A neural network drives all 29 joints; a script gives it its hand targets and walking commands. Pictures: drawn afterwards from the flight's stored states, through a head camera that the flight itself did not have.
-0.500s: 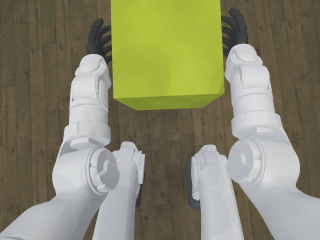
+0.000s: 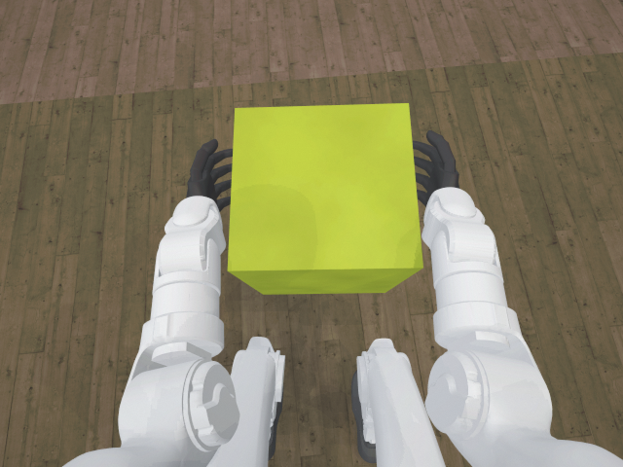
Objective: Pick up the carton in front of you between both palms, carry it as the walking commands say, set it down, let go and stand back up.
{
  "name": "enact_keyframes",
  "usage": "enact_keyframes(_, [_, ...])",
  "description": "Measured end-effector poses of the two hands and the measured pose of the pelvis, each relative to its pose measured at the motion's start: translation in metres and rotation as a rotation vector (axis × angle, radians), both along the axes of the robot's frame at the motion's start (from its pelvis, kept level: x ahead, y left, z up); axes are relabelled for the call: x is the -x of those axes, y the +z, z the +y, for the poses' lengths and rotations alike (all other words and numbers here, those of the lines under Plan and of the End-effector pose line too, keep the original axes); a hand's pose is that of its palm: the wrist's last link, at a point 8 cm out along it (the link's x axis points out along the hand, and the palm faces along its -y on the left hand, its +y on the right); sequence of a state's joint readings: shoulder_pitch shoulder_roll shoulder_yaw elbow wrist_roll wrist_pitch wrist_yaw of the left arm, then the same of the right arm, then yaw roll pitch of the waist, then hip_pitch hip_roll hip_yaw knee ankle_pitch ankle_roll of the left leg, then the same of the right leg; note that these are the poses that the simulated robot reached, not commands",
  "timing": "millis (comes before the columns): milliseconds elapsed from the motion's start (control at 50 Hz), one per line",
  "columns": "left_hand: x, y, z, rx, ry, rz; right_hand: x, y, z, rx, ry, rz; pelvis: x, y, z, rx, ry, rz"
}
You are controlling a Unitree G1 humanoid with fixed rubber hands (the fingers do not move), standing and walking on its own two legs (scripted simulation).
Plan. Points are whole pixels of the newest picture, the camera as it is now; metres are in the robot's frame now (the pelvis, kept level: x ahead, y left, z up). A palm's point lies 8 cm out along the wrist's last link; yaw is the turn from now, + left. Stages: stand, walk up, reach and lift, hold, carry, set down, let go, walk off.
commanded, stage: reach and lift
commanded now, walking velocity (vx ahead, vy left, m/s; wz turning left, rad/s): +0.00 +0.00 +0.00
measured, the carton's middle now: (322, 216) +0.45 +0.00 -0.11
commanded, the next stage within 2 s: hold in 1.86 s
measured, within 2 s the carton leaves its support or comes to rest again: neither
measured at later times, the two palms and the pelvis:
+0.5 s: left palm (150, 179) +0.39 +0.15 +0.12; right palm (509, 170) +0.41 -0.14 +0.13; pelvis +0.05 +0.00 +0.14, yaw +0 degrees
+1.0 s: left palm (71, 149) +0.36 +0.15 +0.22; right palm out of the picture +0.36 -0.15 +0.23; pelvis +0.07 +0.00 +0.20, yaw +0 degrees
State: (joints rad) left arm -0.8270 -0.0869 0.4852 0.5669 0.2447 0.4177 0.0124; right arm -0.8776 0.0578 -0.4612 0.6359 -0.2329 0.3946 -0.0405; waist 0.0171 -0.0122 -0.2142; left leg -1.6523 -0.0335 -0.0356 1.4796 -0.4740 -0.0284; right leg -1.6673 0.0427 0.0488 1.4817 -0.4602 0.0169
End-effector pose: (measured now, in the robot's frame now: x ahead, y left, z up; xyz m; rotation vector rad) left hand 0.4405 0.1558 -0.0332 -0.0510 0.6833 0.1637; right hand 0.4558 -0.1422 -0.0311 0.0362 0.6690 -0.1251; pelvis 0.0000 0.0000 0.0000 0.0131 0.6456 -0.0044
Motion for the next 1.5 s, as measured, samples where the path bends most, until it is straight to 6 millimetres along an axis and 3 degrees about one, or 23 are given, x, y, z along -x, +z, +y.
enact_keyframes(580, [0.057, 0.177, -0.004, -0.003, -0.024, 0.005, 0.062, 0.179, -0.004, -0.004, -0.028, 0.003, -0.059, 0.157, -0.002, 0.007, 0.012, -0.383])
enact_keyframes(840, [0.070, 0.250, -0.004, -0.039, -0.060, -0.036, 0.078, 0.252, -0.004, 0.039, -0.005, -0.039, -0.070, 0.191, 0.001, 0.010, 0.013, -0.638])
enact_keyframes(1040, [0.079, 0.257, -0.008, -0.044, -0.078, -0.003, 0.093, 0.257, -0.008, 0.045, -0.013, -0.005, -0.064, 0.195, 0.003, 0.014, 0.006, -0.734])
enact_keyframes(1240, [0.075, 0.261, -0.005, -0.042, -0.058, -0.017, 0.085, 0.259, -0.006, 0.028, -0.011, -0.020, -0.062, 0.195, 0.001, 0.013, 0.005, -0.736])
enact_keyframes(1500, [0.071, 0.266, -0.008, -0.064, -0.079, -0.006, 0.082, 0.263, -0.008, 0.061, 0.011, -0.008, -0.073, 0.200, -0.001, 0.012, 0.013, -0.734])
